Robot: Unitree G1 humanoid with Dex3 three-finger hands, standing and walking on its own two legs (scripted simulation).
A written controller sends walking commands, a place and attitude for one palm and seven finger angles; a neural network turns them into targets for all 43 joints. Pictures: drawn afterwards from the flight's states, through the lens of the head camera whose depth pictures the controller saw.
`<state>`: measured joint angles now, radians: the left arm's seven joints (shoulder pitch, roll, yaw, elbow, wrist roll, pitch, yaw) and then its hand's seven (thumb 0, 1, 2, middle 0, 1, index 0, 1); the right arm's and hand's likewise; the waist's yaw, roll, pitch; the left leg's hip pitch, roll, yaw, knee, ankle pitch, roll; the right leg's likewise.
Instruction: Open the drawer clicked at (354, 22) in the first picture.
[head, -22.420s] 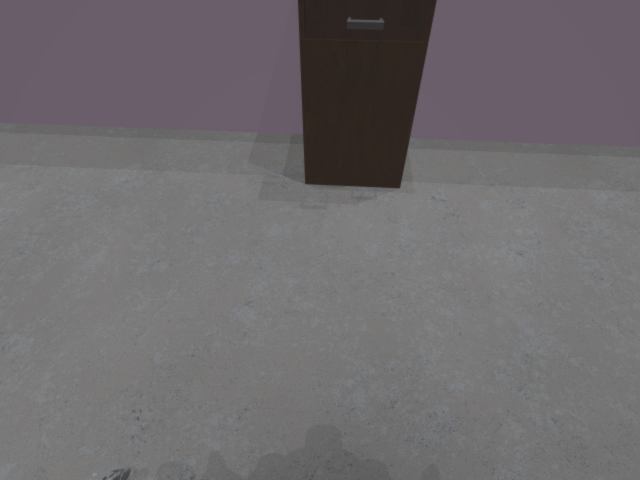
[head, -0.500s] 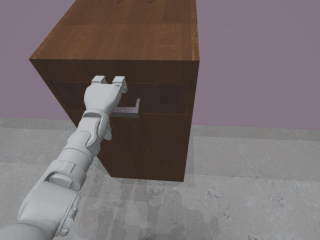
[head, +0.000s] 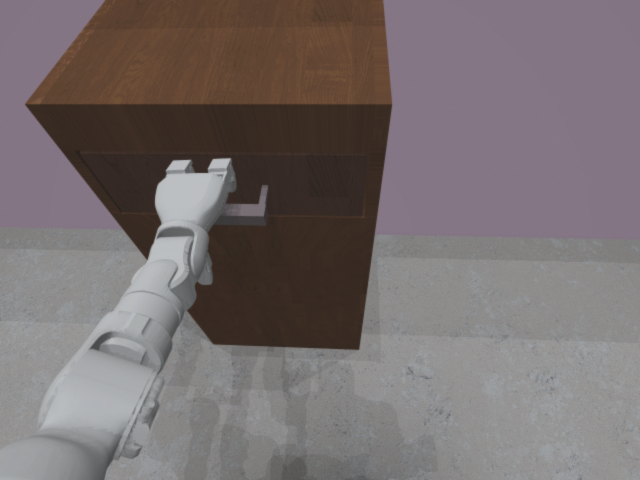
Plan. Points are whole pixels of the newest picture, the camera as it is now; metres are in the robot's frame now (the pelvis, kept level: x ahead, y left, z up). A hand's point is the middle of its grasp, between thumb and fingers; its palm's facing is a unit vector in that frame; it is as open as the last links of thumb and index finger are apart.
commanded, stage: lower the fingers behind the handle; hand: left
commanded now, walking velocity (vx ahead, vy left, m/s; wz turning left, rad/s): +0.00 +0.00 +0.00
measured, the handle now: (227, 202) +0.51 +0.14 +0.01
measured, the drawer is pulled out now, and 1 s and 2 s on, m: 0.00 0.00 0.00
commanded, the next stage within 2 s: close the thumb around the handle in 1.04 s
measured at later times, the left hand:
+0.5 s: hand (216, 237) +0.45 +0.15 +0.00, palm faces -0.06 -0.03 -1.00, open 13.8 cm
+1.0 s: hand (225, 243) +0.44 +0.14 -0.01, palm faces -0.04 -0.02 -1.00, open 13.9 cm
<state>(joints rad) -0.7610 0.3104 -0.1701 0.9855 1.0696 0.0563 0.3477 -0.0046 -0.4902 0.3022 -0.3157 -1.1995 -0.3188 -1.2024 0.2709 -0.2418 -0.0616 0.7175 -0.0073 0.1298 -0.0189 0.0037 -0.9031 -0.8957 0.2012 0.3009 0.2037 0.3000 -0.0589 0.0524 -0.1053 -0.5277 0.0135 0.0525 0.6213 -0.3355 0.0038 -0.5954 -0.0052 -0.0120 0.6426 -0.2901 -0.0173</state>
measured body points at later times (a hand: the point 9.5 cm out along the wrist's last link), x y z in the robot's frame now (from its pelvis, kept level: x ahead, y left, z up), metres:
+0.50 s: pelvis +0.00 +0.00 -0.01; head +0.08 -0.01 +0.44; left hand +0.45 +0.15 +0.06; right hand +0.05 -0.26 -0.15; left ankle -0.03 +0.12 -0.72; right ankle +0.01 -0.11 -0.72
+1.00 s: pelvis -0.01 +0.00 -0.01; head +0.07 -0.02 +0.43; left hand +0.44 +0.14 +0.05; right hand +0.04 -0.26 -0.16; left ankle -0.03 +0.12 -0.72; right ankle +0.01 -0.11 -0.72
